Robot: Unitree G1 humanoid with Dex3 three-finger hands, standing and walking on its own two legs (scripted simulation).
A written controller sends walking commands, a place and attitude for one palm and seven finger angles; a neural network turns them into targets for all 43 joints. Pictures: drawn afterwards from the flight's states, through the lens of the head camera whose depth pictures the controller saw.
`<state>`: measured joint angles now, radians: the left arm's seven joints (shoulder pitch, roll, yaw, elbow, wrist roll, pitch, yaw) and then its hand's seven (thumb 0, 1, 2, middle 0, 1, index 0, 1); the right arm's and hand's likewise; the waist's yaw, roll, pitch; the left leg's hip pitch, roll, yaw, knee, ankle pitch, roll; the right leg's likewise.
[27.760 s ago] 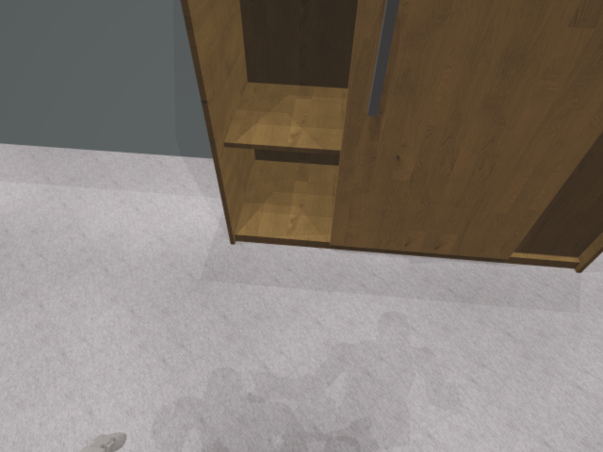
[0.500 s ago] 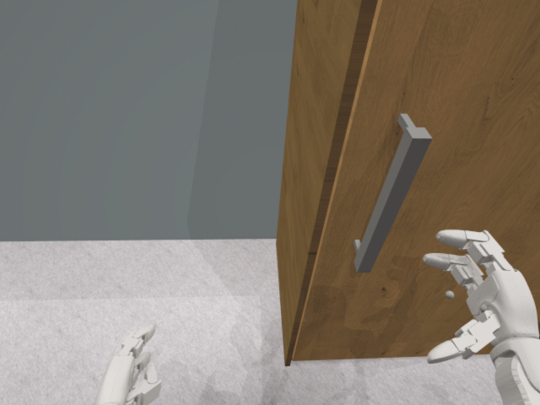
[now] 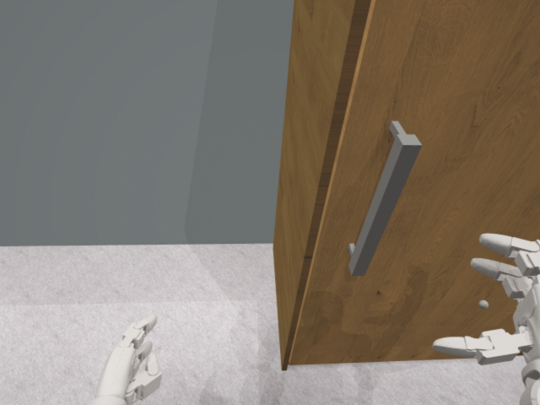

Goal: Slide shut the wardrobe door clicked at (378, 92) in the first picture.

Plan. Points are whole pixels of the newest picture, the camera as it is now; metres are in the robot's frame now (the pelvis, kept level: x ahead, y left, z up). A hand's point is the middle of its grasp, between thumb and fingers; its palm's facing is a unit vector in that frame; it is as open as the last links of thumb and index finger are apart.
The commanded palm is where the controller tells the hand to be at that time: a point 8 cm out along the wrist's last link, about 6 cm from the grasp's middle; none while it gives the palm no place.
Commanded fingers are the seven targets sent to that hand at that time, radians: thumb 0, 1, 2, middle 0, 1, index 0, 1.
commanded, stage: draw the hand back to the body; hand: right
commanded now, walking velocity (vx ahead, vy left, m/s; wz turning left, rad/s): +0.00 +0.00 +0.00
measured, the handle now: (373, 208) +0.41 -0.17 +0.09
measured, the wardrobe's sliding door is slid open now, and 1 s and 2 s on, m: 0.00 0.00 0.00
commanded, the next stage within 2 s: step back with the hand held close in 0.94 s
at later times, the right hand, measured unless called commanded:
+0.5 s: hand (515, 291) +0.22 -0.27 +0.16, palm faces +0.43 +0.83 -0.36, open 9.3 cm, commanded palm +0.17 -0.31 +0.18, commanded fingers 0.00 -0.83 -0.87 0.20 0.34 0.20 0.34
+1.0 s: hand (524, 299) +0.20 -0.27 +0.17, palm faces +0.45 +0.82 -0.35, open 7.4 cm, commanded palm +0.15 -0.30 +0.18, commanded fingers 0.00 -0.90 -0.90 0.20 0.30 0.20 0.30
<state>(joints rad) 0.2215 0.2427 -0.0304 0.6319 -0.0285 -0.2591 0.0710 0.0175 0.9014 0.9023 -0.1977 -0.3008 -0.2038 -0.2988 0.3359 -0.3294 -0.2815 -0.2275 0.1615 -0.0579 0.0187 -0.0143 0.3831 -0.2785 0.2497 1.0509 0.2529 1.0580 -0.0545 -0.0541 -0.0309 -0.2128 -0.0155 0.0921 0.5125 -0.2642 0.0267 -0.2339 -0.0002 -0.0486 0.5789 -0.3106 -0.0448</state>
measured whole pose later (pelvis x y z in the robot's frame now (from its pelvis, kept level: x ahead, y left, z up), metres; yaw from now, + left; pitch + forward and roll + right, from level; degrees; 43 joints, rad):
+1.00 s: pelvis +0.01 -0.01 +0.01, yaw +1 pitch -5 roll +1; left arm 0.22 0.22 0.00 0.65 0.00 -0.13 0.05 0.02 0.90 0.90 -0.20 -0.30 -0.20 -0.30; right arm 0.45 -0.34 -0.33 -0.36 0.08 -0.12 -0.12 0.01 -0.89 -0.90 0.21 0.30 0.21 0.31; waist -0.07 -0.06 0.01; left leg -0.08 -0.01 0.06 0.39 -0.22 0.01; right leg -0.09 0.02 -0.07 0.44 -0.26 -0.05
